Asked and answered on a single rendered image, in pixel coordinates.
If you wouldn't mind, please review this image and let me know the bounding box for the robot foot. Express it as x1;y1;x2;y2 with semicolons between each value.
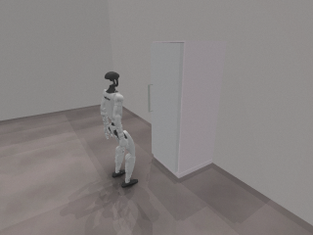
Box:
112;169;126;178
121;179;138;188

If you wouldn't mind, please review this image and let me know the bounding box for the handle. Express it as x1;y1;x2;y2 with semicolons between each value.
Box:
148;84;153;112

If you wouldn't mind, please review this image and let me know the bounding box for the left robot upper arm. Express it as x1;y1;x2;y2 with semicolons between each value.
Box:
100;89;108;113

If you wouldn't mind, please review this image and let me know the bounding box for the right robot upper arm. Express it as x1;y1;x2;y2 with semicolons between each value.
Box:
112;93;124;119

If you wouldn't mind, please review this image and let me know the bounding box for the robot right foot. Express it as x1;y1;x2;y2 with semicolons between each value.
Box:
121;179;138;188

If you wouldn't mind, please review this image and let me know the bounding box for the left robot forearm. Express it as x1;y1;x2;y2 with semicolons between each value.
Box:
100;111;110;127

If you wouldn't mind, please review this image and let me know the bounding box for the robot left foot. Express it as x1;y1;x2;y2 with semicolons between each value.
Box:
112;169;126;178

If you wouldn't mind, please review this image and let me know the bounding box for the fridge door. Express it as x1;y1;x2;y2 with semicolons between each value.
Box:
151;43;184;172

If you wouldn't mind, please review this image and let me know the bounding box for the robot right hand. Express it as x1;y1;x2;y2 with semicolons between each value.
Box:
119;138;129;154

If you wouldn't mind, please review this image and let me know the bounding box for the robot left hand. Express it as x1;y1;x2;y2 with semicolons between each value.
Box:
104;126;113;140

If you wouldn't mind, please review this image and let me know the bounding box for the right robot forearm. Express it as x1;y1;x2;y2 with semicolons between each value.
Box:
114;115;125;139

